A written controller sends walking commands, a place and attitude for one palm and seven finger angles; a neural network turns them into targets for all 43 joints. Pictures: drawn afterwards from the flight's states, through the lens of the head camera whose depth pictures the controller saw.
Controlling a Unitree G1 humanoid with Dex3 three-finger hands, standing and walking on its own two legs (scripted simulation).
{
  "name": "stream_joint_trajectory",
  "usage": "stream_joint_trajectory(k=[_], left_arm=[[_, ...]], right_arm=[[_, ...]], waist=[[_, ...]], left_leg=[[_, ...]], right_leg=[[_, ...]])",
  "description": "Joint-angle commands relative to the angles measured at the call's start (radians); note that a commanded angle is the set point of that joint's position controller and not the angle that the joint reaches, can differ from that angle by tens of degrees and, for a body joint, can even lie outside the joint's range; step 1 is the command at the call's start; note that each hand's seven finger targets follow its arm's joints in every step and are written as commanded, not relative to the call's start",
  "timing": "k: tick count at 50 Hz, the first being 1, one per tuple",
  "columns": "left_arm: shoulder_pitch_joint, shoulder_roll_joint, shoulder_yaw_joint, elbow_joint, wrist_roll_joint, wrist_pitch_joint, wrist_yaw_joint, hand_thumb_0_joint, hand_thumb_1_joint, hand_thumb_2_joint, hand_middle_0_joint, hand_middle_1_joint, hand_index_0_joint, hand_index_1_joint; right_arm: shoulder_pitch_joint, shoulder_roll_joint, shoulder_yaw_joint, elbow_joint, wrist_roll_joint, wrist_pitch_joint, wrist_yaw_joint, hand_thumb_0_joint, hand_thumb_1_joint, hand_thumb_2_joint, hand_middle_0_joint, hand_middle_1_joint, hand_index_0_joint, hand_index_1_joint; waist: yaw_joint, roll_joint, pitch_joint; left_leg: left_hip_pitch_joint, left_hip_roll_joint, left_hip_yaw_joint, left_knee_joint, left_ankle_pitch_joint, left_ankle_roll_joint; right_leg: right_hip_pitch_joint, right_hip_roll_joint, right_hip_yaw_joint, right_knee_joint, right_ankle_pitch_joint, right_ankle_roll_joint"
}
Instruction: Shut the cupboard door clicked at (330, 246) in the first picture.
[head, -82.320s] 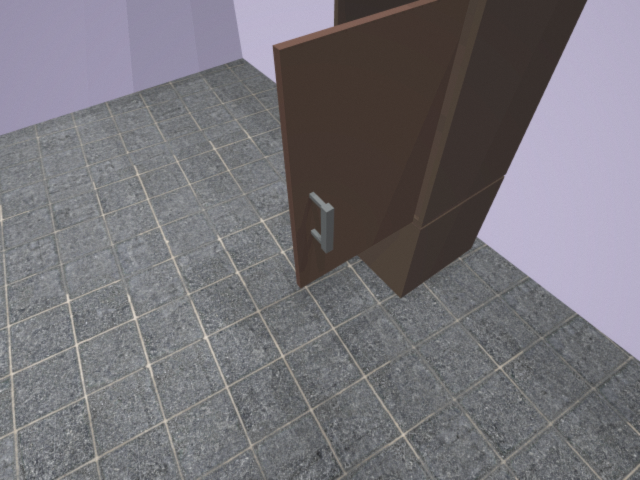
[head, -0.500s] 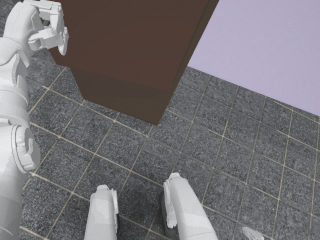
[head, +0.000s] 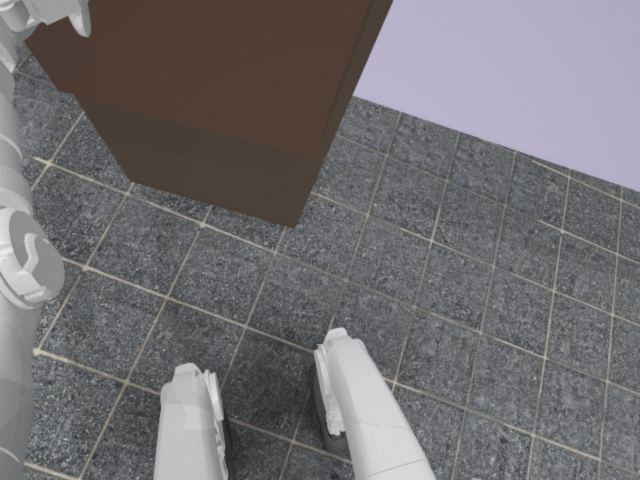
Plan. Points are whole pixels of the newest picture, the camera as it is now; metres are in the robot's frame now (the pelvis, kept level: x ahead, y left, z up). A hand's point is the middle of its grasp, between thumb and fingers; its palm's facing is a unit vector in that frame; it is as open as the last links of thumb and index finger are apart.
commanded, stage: pull the fist back off the door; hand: left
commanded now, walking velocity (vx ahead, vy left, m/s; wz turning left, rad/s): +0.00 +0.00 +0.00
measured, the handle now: out of the picture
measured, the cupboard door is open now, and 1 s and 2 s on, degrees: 3 2 2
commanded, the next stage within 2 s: draw the hand back to the body in 0.78 s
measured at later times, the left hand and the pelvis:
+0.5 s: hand (60, 50) +0.54 +0.17 +0.09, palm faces -0.08 -1.00 -0.03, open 3.1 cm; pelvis +0.02 -0.01 +0.04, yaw +3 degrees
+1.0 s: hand (61, 90) +0.49 +0.16 +0.10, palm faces -0.09 -1.00 -0.05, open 3.1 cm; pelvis +0.01 -0.01 +0.05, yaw +4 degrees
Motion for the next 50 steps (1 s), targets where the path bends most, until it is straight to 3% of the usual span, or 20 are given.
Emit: stream_joint_trajectory(k=[1, 3, 5, 7, 10, 13, 15, 17, 18, 22, 27, 30, 35, 38, 42, 44, 45, 47, 49, 50], left_arm=[[-0.368, 0.153, 0.066, -0.237, 0.018, -0.099, 0.247, 0.000, 0.900, 0.900, -1.300, -1.500, -1.300, -1.500], [-0.362, 0.196, 0.069, -0.257, 0.066, -0.124, 0.266, 0.000, 0.900, 0.900, -1.300, -1.500, -1.300, -1.500], [-0.359, 0.193, 0.053, -0.328, 0.075, -0.161, 0.248, 0.000, 0.900, 0.900, -1.300, -1.500, -1.300, -1.500], [-0.327, 0.163, 0.041, -0.352, 0.040, -0.180, 0.214, 0.000, 0.900, 0.900, -1.300, -1.500, -1.300, -1.500], [-0.288, 0.144, 0.048, -0.318, -0.017, -0.190, 0.173, 0.000, 0.900, 0.900, -1.300, -1.500, -1.300, -1.500], [-0.213, 0.116, 0.041, -0.284, -0.031, -0.206, 0.166, 0.000, 0.900, 0.900, -1.300, -1.500, -1.300, -1.500], [-0.165, 0.094, 0.041, -0.280, -0.039, -0.228, 0.166, 0.000, 0.900, 0.900, -1.300, -1.500, -1.300, -1.500], [-0.075, 0.040, 0.014, -0.273, -0.048, -0.245, 0.155, 0.000, 0.900, 0.900, -1.300, -1.500, -1.300, -1.500], [-0.066, 0.000, -0.014, -0.267, -0.056, -0.248, 0.150, 0.000, 0.900, 0.900, -1.300, -1.500, -1.300, -1.500], [-0.003, -0.052, -0.038, -0.318, -0.081, -0.274, 0.135, 0.000, 0.900, 0.900, -1.300, -1.500, -1.300, -1.500], [0.038, -0.073, -0.040, -0.419, -0.101, -0.325, 0.147, 0.000, 0.900, 0.900, -1.300, -1.500, -1.300, -1.500], [0.046, -0.093, -0.057, -0.470, -0.102, -0.358, 0.160, 0.000, 0.900, 0.900, -1.300, -1.500, -1.300, -1.500], [0.146, -0.148, -0.092, -0.474, -0.113, -0.369, 0.166, 0.000, 0.900, 0.900, -1.300, -1.500, -1.300, -1.500], [0.098, -0.167, -0.112, -0.415, -0.108, -0.367, 0.173, 0.000, 0.900, 0.900, -1.300, -1.500, -1.300, -1.500], [0.057, -0.143, -0.097, -0.374, -0.107, -0.387, 0.176, 0.000, 0.900, 0.900, -1.300, -1.500, -1.300, -1.500], [0.049, -0.174, -0.120, -0.373, -0.111, -0.393, 0.168, 0.000, 0.900, 0.900, -1.300, -1.500, -1.300, -1.500], [0.054, -0.152, -0.102, -0.351, -0.110, -0.391, 0.164, 0.000, 0.900, 0.900, -1.300, -1.500, -1.300, -1.500], [0.157, -0.066, -0.029, -0.425, -0.118, -0.380, 0.154, 0.000, 0.900, 0.900, -1.300, -1.500, -1.300, -1.500], [0.293, -0.053, -0.013, -0.531, -0.139, -0.349, 0.136, 0.000, 0.900, 0.900, -1.300, -1.500, -1.300, -1.500], [0.350, -0.067, -0.024, -0.578, -0.150, -0.324, 0.126, 0.000, 0.900, 0.900, -1.300, -1.500, -1.300, -1.500]], right_arm=[[0.243, -0.190, -0.085, -0.041, -0.014, 0.011, 0.030, 0.000, -0.900, -0.900, 0.200, 0.300, 0.200, 0.300], [0.248, -0.191, -0.089, -0.041, -0.013, 0.028, 0.042, 0.000, -0.900, -0.900, 0.200, 0.300, 0.200, 0.300], [0.238, -0.189, -0.096, -0.052, -0.008, 0.036, 0.048, 0.000, -0.900, -0.900, 0.200, 0.300, 0.200, 0.300], [0.218, -0.187, -0.104, -0.053, 0.002, 0.040, 0.046, 0.000, -0.900, -0.900, 0.200, 0.300, 0.200, 0.300], [0.206, -0.185, -0.104, -0.046, 0.015, 0.036, 0.035, 0.000, -0.900, -0.900, 0.200, 0.300, 0.200, 0.300], [0.193, -0.178, -0.103, -0.043, 0.019, 0.034, 0.029, 0.000, -0.900, -0.900, 0.200, 0.300, 0.200, 0.300], [0.189, -0.176, -0.106, -0.044, 0.016, 0.033, 0.030, 0.000, -0.900, -0.900, 0.200, 0.300, 0.200, 0.300], [0.177, -0.172, -0.112, -0.051, 0.019, 0.038, 0.033, 0.000, -0.900, -0.900, 0.200, 0.300, 0.200, 0.300], [0.173, -0.170, -0.116, -0.048, 0.019, 0.042, 0.033, 0.000, -0.900, -0.900, 0.200, 0.300, 0.200, 0.300], [0.150, -0.172, -0.129, -0.061, 0.027, 0.054, 0.032, 0.000, -0.900, -0.900, 0.200, 0.300, 0.200, 0.300], [0.120, -0.168, -0.142, -0.069, 0.031, 0.063, 0.024, 0.000, -0.900, -0.900, 0.200, 0.300, 0.200, 0.300], [0.100, -0.166, -0.145, -0.072, 0.032, 0.066, 0.019, 0.000, -0.900, -0.900, 0.200, 0.300, 0.200, 0.300], [0.063, -0.161, -0.146, -0.081, 0.039, 0.071, 0.017, 0.000, -0.900, -0.900, 0.200, 0.300, 0.200, 0.300], [0.051, -0.160, -0.142, -0.074, 0.039, 0.074, 0.009, 0.000, -0.900, -0.900, 0.200, 0.300, 0.200, 0.300], [0.040, -0.165, -0.137, -0.070, 0.036, 0.066, 0.000, 0.000, -0.900, -0.900, 0.200, 0.300, 0.200, 0.300], [0.040, -0.163, -0.136, -0.074, 0.033, 0.061, 0.000, 0.000, -0.900, -0.900, 0.200, 0.300, 0.200, 0.300], [0.039, -0.164, -0.135, -0.066, 0.033, 0.063, 0.000, 0.000, -0.900, -0.900, 0.200, 0.300, 0.200, 0.300], [0.032, -0.167, -0.136, -0.101, 0.041, 0.070, 0.003, 0.000, -0.900, -0.900, 0.200, 0.300, 0.200, 0.300], [0.030, -0.162, -0.138, -0.140, 0.054, 0.076, 0.005, 0.000, -0.900, -0.900, 0.200, 0.300, 0.200, 0.300], [0.022, -0.156, -0.138, -0.153, 0.065, 0.081, 0.006, 0.000, -0.900, -0.900, 0.200, 0.300, 0.200, 0.300]], waist=[[0.010, 0.225, -0.656], [0.011, 0.218, -0.674], [0.019, 0.238, -0.734], [0.022, 0.224, -0.745], [0.016, 0.155, -0.684], [0.025, 0.117, -0.612], [0.039, 0.122, -0.603], [0.059, 0.121, -0.604], [0.046, 0.088, -0.572], [0.071, 0.086, -0.580], [0.098, 0.103, -0.608], [0.103, 0.105, -0.624], [0.119, 0.097, -0.574], [0.093, 0.032, -0.494], [0.093, 0.033, -0.495], [0.091, 0.053, -0.523], [0.097, 0.053, -0.533], [0.161, 0.068, -0.630], [0.198, 0.066, -0.710], [0.203, 0.054, -0.700]], left_leg=[[0.552, -0.017, -0.020, -0.220, 0.430, 0.022], [0.554, -0.021, -0.010, -0.227, 0.427, 0.024], [0.601, -0.026, -0.007, -0.240, 0.451, 0.023], [0.623, -0.030, -0.002, -0.256, 0.446, 0.021], [0.577, -0.036, 0.009, -0.275, 0.402, 0.028], [0.529, -0.039, 0.025, -0.286, 0.363, 0.034], [0.549, -0.041, 0.028, -0.293, 0.388, 0.032], [0.581, -0.044, 0.028, -0.301, 0.417, 0.025], [0.573, -0.043, 0.032, -0.304, 0.414, 0.028], [0.612, -0.051, 0.034, -0.322, 0.421, 0.023], [0.691, -0.054, 0.030, -0.338, 0.469, 0.014], [0.729, -0.054, 0.022, -0.344, 0.488, 0.010], [0.731, -0.057, 0.025, -0.367, 0.454, 0.004], [0.665, -0.060, 0.024, -0.372, 0.367, 0.010], [0.655, -0.063, 0.019, -0.368, 0.331, 0.010], [0.678, -0.064, 0.017, -0.362, 0.352, 0.011], [0.666, -0.063, 0.019, -0.357, 0.354, 0.009], [0.698, -0.067, 0.034, -0.381, 0.400, 0.007], [0.757, -0.069, 0.040, -0.414, 0.476, 0.006], [0.773, -0.067, 0.044, -0.435, 0.485, 0.004]], right_leg=[[0.335, 0.034, -0.040, -0.167, 0.214, -0.069], [0.386, 0.033, -0.029, -0.179, 0.226, -0.069], [0.440, 0.033, -0.020, -0.191, 0.262, -0.070], [0.483, 0.035, -0.014, -0.212, 0.282, -0.068], [0.536, 0.036, -0.006, -0.243, 0.287, -0.061], [0.550, 0.034, -0.001, -0.257, 0.270, -0.060], [0.555, 0.031, -0.001, -0.259, 0.288, -0.061], [0.551, 0.030, -0.006, -0.254, 0.305, -0.066], [0.555, 0.029, -0.004, -0.263, 0.313, -0.062], [0.569, 0.023, -0.004, -0.267, 0.322, -0.064], [0.580, 0.016, -0.007, -0.265, 0.348, -0.066], [0.578, 0.014, -0.007, -0.260, 0.351, -0.067], [0.576, 0.010, -0.008, -0.271, 0.321, -0.069], [0.567, 0.011, -0.007, -0.284, 0.269, -0.065], [0.548, 0.009, -0.003, -0.281, 0.227, -0.069], [0.528, 0.009, -0.005, -0.271, 0.234, -0.072], [0.541, 0.007, -0.003, -0.268, 0.239, -0.071], [0.655, 0.007, 0.009, -0.275, 0.293, -0.074], [0.754, 0.011, 0.010, -0.289, 0.370, -0.074], [0.780, 0.011, 0.009, -0.310, 0.386, -0.069]])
